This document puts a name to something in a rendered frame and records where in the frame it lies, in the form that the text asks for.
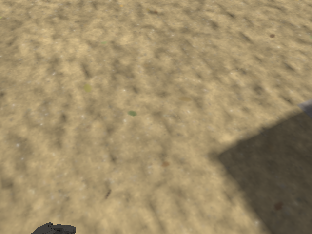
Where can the robot left hand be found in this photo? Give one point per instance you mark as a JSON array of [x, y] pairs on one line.
[[50, 228]]

